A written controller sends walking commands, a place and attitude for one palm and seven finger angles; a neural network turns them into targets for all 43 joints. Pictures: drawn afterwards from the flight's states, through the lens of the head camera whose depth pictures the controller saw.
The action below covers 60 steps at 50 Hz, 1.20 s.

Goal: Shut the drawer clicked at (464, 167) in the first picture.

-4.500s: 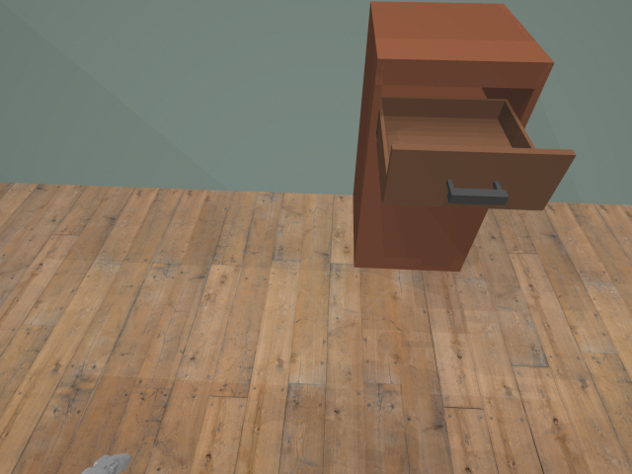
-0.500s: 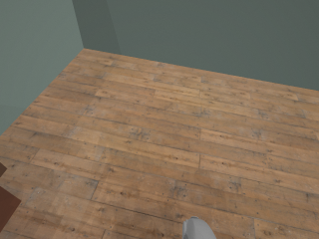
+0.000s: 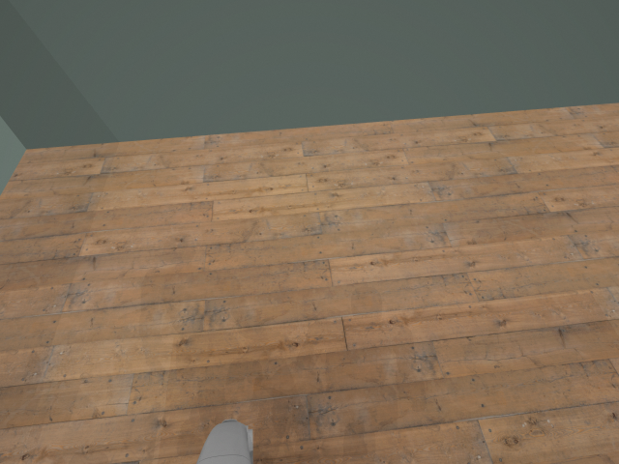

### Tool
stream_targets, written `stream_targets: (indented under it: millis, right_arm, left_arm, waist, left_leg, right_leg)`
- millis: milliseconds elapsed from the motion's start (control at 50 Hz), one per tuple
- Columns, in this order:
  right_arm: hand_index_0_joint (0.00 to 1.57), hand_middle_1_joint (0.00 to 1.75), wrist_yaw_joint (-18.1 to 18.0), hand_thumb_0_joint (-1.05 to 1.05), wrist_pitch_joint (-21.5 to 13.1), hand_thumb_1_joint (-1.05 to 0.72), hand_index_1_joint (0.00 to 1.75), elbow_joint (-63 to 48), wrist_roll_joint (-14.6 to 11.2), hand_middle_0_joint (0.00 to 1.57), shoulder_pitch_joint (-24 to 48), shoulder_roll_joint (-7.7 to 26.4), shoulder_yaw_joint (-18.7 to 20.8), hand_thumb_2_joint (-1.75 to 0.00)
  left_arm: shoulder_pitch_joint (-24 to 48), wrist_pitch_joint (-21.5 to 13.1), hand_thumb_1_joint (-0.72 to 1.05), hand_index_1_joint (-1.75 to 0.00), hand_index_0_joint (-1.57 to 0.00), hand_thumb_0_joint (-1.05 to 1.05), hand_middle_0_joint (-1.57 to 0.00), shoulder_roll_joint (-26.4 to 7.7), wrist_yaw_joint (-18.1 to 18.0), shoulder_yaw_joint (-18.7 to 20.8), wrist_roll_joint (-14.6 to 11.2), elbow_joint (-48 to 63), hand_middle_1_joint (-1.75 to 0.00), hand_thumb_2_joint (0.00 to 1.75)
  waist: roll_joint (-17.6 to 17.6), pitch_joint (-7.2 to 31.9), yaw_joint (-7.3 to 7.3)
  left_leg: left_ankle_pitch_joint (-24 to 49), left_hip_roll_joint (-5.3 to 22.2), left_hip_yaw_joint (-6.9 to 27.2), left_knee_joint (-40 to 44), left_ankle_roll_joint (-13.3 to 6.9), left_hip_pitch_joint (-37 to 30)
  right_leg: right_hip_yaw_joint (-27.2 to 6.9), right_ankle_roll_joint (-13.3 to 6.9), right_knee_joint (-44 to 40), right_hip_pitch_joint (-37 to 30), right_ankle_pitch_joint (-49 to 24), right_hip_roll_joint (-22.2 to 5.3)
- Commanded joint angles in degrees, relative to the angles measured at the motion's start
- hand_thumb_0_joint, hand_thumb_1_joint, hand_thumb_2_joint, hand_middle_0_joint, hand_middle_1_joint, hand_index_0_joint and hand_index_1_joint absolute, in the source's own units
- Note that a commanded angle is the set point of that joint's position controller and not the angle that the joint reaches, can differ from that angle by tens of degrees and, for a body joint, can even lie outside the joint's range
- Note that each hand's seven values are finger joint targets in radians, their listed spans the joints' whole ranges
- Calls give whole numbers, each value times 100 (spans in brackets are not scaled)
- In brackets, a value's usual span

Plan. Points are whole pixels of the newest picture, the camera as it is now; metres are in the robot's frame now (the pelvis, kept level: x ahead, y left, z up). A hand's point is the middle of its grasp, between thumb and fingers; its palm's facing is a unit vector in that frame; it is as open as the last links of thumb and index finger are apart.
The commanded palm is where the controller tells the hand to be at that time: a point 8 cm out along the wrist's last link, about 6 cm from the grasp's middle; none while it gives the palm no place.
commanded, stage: turn to face it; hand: left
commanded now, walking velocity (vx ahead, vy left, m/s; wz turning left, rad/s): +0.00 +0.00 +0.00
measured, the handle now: out of the picture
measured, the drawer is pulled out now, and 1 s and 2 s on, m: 0.28 0.28 0.28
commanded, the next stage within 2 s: none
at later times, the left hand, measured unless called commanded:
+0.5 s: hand (153, 456) +0.16 +0.25 -0.18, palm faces +0.15 -0.98 -0.14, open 7.4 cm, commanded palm none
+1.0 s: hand (158, 451) +0.16 +0.23 -0.13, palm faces +0.39 -0.87 -0.31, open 7.4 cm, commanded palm none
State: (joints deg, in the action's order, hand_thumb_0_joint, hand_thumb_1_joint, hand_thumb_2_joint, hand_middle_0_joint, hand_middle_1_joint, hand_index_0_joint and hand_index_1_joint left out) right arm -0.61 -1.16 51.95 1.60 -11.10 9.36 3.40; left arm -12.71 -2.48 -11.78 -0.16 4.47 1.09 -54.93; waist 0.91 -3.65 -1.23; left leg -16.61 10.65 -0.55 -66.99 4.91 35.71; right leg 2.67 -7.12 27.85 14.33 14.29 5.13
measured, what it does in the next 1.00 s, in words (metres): walks ahead, turning left: left foot, then right foot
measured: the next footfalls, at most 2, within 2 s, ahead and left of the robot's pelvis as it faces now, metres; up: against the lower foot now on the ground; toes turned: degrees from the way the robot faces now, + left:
left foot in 0.26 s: +0.20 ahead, +0.15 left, +0.00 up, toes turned +4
right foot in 0.86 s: +0.17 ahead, -0.09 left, +0.00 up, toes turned +19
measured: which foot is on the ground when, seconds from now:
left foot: up 0.00-0.24, down 0.26-0.86, up 0.88-1.00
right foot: down 0.00-0.30, up 0.32-0.84, down 0.86-1.00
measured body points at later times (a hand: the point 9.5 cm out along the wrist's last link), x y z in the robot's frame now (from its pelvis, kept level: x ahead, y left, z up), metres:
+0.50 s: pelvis +0.12 +0.07 +0.00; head +0.15 +0.11 +0.45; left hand +0.15 +0.30 -0.17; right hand +0.19 -0.17 -0.13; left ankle +0.16 +0.14 -0.74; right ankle +0.11 -0.10 -0.65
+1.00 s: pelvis +0.13 +0.00 +0.01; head +0.17 -0.03 +0.45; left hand +0.14 +0.27 -0.11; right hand +0.26 -0.23 -0.16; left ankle +0.10 +0.14 -0.65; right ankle +0.13 -0.10 -0.74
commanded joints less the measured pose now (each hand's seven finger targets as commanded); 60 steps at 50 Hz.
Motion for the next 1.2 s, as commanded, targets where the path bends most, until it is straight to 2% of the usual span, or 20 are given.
stream_targets:
  millis: [0, 160, 220, 240, 260, 280, 340, 460, 560, 680, 780, 800, 820, 840, 860, 880, 920, 960, 1040, 1180]
  right_arm:
    - [20, 30, -7, 0, 22, -90, 30, -248, -16, 20, -257, 404, 53, -90]
    - [20, 30, 41, 0, -71, -90, 30, -164, -98, 20, 535, 257, -165, -90]
    - [20, 30, 16, 0, -110, -90, 30, 173, -61, 20, -341, 531, -100, -90]
    - [20, 30, -5, 0, -123, -90, 30, 237, -7, 20, -750, 873, -18, -90]
    - [20, 30, -22, 0, -112, -90, 30, 282, -2, 20, -1084, 1256, 50, -90]
    - [20, 30, -43, 0, -14, -90, 30, 297, -100, 20, -1056, 1315, 0, -90]
    - [20, 30, -113, 0, 50, -90, 30, 140, -66, 20, -334, 989, -43, -90]
    - [20, 30, -54, 0, 109, -90, 30, -34, -69, 20, -205, 1039, 141, -90]
    - [20, 30, -42, 0, 146, -90, 30, -21, -50, 20, -559, 1135, 262, -90]
    - [20, 30, -56, 0, 200, -90, 30, -9, -17, 20, -846, 1295, 378, -90]
    - [20, 30, -19, 0, 278, -90, 30, -165, -33, 20, -472, 1360, 440, -90]
    - [20, 30, 7, 0, 295, -90, 30, -220, -60, 20, -337, 1297, 443, -90]
    - [20, 30, 39, 0, 324, -90, 30, -248, -119, 20, -357, 1023, 425, -90]
    - [20, 30, 13, 0, 310, -90, 30, -387, -129, 20, -437, 643, 373, -90]
    - [20, 30, 14, 0, 289, -90, 30, -412, 0, 20, -300, 1039, 430, -90]
    - [20, 30, 64, 0, 333, -90, 30, -382, 13, 20, -503, 1027, 436, -90]
    - [20, 30, 134, 0, 411, -90, 30, -120, 8, 20, -526, 920, 398, -90]
    - [20, 30, 169, 0, 401, -90, 30, -142, -17, 20, -465, 866, 366, -90]
    - [20, 30, 174, 0, 466, -90, 30, -268, -30, 20, 15, 837, 303, -90]
    - [20, 30, 212, 0, 449, -90, 30, -485, -46, 20, 864, 778, 162, -90]
  left_arm:
    - [-500, -150, 90, -30, -20, 0, -20, -738, -17, 174, -25, 298, -30, 90]
    - [-989, -102, 90, -30, -20, 0, -20, -506, -209, -63, 28, 26, -30, 90]
    - [-845, -55, 90, -30, -20, 0, -20, -623, -259, -54, -34, -35, -30, 90]
    - [-924, -34, 90, -30, -20, 0, -20, -543, -261, -55, -91, -15, -30, 90]
    - [-1199, -28, 90, -30, -20, 0, -20, -320, -264, -105, -178, 6, -30, 90]
    - [-1133, 2, 90, -30, -20, 0, -20, -381, -286, -158, -136, 96, -30, 90]
    - [-420, 218, 90, -30, -20, 0, -20, -521, -231, 28, -30, 100, -30, 90]
    - [-425, 415, 90, -30, -20, 0, -20, -338, -133, 138, 25, 119, -30, 90]
    - [109, 413, 90, -30, -20, 0, -20, -378, -133, 174, 22, 379, -30, 90]
    - [527, 377, 90, -30, -20, 0, -20, -398, -140, 126, -34, 688, -30, 90]
    - [-48, 353, 90, -30, -20, 0, -20, -532, -181, 120, -115, 641, -30, 90]
    - [-332, 335, 90, -30, -20, 0, -20, -610, -199, 155, -121, 589, -30, 90]
    - [-470, 305, 90, -30, -20, 0, -20, -943, -233, 220, -81, 567, -30, 90]
    - [-322, 281, 90, -30, -20, 0, -20, -1469, -267, 296, 29, 703, -30, 90]
    - [54, 321, 90, -30, -20, 0, -20, -1424, -278, 199, -9, 852, -30, 90]
    - [516, 309, 90, -30, -20, 0, -20, -1186, -284, 149, -8, 1003, -30, 90]
    - [762, 223, 90, -30, -20, 0, -20, -830, -234, 71, -46, 983, -30, 90]
    - [331, 149, 90, -30, -20, 0, -20, -687, -206, 6, -48, 859, -30, 90]
    - [-403, 134, 90, -30, -20, 0, -20, -832, -215, 27, -18, 675, -30, 90]
    - [-907, 200, 90, -30, -20, 0, -20, -969, -214, 68, 52, 562, -30, 90]
  waist:
    - [-787, 421, 64]
    - [-916, 627, 336]
    - [-701, 782, -55]
    - [-101, 1089, -185]
    - [1103, 1460, -172]
    - [1244, 1144, -55]
    - [714, 248, 118]
    - [718, 486, 203]
    - [754, 551, -7]
    - [856, 817, -167]
    - [919, 984, 114]
    - [799, 1055, 260]
    - [11, 1048, 313]
    - [-1838, 864, 339]
    - [-1373, 505, 230]
    - [-895, 325, -52]
    - [-1053, -29, -214]
    - [-1147, -66, -102]
    - [-1120, 49, 157]
    - [-1288, 133, 423]
  left_leg:
    - [367, -178, -102, 434, 98, 73]
    - [263, -847, -420, 2615, -201, -907]
    - [1816, -1011, -363, 3991, -402, -2253]
    - [3928, -317, 282, 3883, -750, -3349]
    - [6722, 1022, 1689, 3712, -1589, -4400]
    - [7391, 1379, 1931, 3991, -2054, -3942]
    - [4020, 715, 1751, 4756, -1730, -2394]
    - [658, 7, 1571, 5324, -1317, -1864]
    - [315, 1, 2113, 5258, -1392, -2231]
    - [1432, 18, 2780, 4879, -1577, -2713]
    - [1558, -359, 2796, 4649, -1264, -2016]
    - [1036, -554, 2586, 4519, -1002, -1563]
    - [-148, -930, 2086, 3850, -647, -554]
    - [-1354, -1694, 735, 2214, -163, 543]
    - [-1569, -1437, 633, 1089, -226, 292]
    - [-1132, -1305, 709, 503, -253, 25]
    - [-554, -1073, 414, -74, -126, 71]
    - [-304, -1041, 197, -307, -21, 213]
    - [-292, -926, 1, -197, 68, 253]
    - [-571, -827, -358, 1123, -33, -102]
  right_leg:
    - [-1212, -369, -761, -285, -3538, -1417]
    - [-998, -67, -334, -1379, -4920, -1485]
    - [-537, 341, 777, -1287, -4692, -1384]
    - [-251, 627, 1721, -467, -3444, -1097]
    - [20, 900, 3108, 858, 199, -580]
    - [-297, 950, 3870, 1020, 2249, -584]
    - [-514, 1030, 4011, 1205, 1590, -872]
    - [-343, 1123, 3616, 1239, 417, -855]
    - [-406, 1204, 3120, 1616, 470, -834]
    - [-473, 1156, 2048, 1341, 1149, -563]
    - [-391, 993, 322, -157, 649, -300]
    - [-345, 934, -553, -901, 132, -406]
    - [-1011, 675, -1225, -1835, 278, -1213]
    - [-2788, 86, -1763, -2021, 886, -2935]
    - [-2594, -168, -1695, -728, 503, -3360]
    - [-2046, -167, -1712, -149, 521, -3106]
    - [-1025, 133, -1318, -229, -861, -2300]
    - [-389, 257, -885, -618, -2602, -2111]
    - [-82, 300, -589, -1160, -3724, -2217]
    - [194, 168, -367, -1577, -3965, -2412]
